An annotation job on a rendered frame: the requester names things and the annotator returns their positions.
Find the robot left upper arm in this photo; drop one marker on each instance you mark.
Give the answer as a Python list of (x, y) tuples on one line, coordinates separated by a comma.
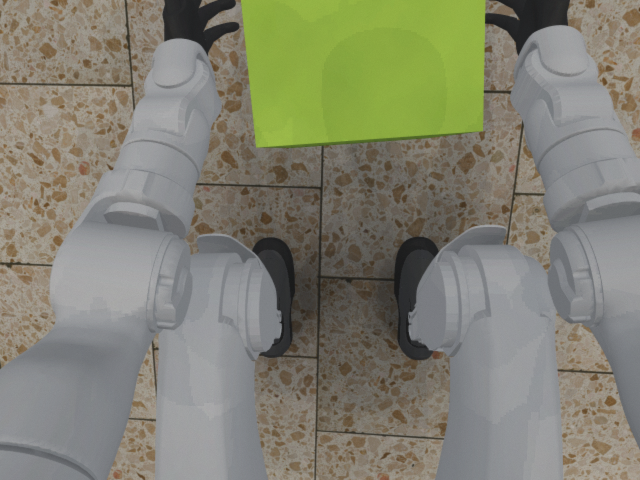
[(65, 402)]

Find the left robot forearm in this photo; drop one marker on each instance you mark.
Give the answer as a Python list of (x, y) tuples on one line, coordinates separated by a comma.
[(152, 183)]

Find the robot left thigh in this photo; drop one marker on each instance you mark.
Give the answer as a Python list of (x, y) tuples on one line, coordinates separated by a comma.
[(206, 424)]

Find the robot left hand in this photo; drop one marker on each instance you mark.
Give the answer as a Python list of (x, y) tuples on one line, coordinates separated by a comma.
[(184, 19)]

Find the right robot foot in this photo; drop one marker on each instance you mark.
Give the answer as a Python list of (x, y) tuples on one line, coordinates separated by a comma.
[(413, 258)]

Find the robot right hand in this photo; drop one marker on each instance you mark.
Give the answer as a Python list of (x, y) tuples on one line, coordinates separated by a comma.
[(533, 14)]

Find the robot right upper arm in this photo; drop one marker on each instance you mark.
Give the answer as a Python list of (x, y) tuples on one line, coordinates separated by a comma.
[(594, 279)]

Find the right robot forearm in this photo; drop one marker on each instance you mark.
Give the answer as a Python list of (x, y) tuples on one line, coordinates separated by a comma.
[(589, 169)]

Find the carton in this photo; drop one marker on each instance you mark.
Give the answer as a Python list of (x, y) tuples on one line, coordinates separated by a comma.
[(332, 72)]

